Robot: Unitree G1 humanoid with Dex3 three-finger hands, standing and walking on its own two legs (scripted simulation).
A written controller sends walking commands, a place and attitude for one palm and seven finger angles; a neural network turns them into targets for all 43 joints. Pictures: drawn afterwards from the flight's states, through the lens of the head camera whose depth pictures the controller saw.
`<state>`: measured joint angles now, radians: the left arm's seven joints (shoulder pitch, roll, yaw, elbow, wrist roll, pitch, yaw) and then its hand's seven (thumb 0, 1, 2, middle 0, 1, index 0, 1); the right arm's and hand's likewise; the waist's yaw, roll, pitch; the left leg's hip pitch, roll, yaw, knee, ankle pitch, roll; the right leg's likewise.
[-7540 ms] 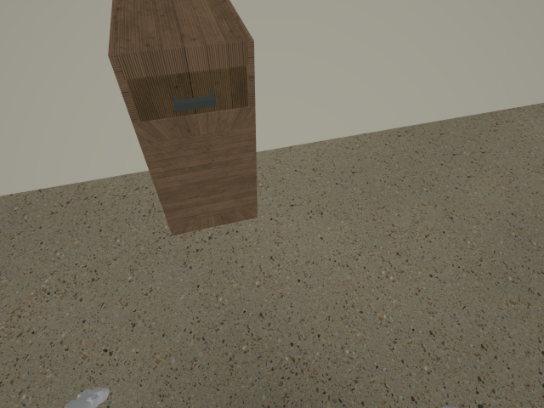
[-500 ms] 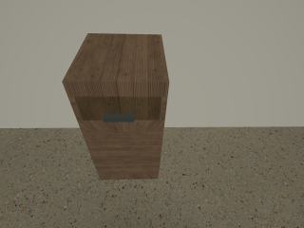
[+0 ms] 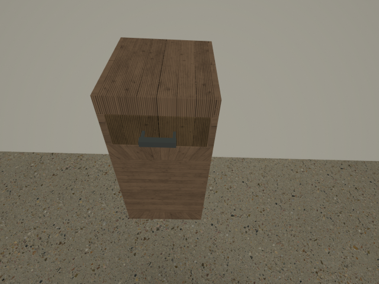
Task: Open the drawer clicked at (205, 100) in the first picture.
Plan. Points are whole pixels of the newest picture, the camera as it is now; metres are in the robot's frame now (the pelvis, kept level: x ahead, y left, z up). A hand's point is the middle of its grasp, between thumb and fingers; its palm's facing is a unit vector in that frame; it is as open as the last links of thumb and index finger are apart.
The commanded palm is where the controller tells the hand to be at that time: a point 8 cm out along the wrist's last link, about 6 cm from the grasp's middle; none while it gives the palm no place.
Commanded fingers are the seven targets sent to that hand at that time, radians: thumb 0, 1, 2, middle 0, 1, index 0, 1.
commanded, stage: shuffle to correct the standing spot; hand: left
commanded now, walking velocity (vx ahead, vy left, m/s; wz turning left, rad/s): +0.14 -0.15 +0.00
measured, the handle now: (158, 138) +0.59 +0.14 -0.09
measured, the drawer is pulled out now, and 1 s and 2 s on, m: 0.00 0.00 0.00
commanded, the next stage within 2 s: come to a stop and stand still in 0.42 s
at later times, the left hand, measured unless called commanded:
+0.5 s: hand out of the picture +0.03 +0.09 -0.18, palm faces +0.05 -1.00 -0.07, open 7.4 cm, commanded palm none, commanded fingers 0.00 0.90 0.90 -0.20 -0.30 -0.20 -0.30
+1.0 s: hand out of the picture +0.16 +0.07 -0.18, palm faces +0.11 -0.97 -0.19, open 7.3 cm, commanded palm none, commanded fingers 0.00 0.90 0.90 -0.20 -0.30 -0.20 -0.30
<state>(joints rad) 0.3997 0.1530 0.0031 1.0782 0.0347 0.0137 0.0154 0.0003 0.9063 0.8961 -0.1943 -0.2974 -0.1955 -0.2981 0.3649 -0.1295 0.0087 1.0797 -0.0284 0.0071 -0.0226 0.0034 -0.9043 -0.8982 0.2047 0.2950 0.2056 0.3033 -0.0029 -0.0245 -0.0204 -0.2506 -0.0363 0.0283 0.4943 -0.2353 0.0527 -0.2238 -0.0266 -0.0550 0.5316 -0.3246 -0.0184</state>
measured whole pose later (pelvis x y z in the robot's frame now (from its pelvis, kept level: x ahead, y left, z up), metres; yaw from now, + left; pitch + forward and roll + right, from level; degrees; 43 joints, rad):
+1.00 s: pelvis +0.09 -0.11 -0.01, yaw +3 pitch -1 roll +1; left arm 0.18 0.18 0.06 0.94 0.03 0.02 0.04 0.00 0.92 0.90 -0.20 -0.30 -0.20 -0.30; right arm 0.22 -0.16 -0.05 0.99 -0.01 0.04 -0.01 0.00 -0.91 -0.90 0.20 0.29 0.20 0.30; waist 0.02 -0.06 0.05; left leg -0.33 -0.02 0.09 0.71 -0.41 -0.01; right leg -0.38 -0.10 -0.11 0.56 -0.16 0.01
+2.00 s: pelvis +0.05 -0.12 +0.00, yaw +1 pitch +0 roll -1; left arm 0.39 0.07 -0.03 1.11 0.02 -0.03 0.04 0.00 0.90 0.90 -0.20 -0.30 -0.20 -0.30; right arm 0.35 -0.11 0.01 1.10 -0.02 0.01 -0.01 0.00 -0.91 -0.90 0.20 0.29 0.20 0.30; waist -0.02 0.03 0.01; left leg -0.33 0.02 0.09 0.53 -0.20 0.03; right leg -0.16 0.06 -0.07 0.46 -0.30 -0.05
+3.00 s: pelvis +0.08 -0.14 -0.04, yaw +1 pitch +9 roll +2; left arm 0.46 0.31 -0.11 0.08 1.09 -0.05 0.47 0.00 0.50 0.73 -0.24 -0.55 -0.24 -0.55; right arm 0.07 -0.25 -0.03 0.51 -0.06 0.09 -0.01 0.01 -0.90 -0.90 0.20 0.30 0.20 0.30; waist 0.11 -0.02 -0.13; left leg -0.63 -0.02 0.07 0.83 -0.37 0.02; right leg -0.62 0.08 -0.03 0.88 -0.43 -0.12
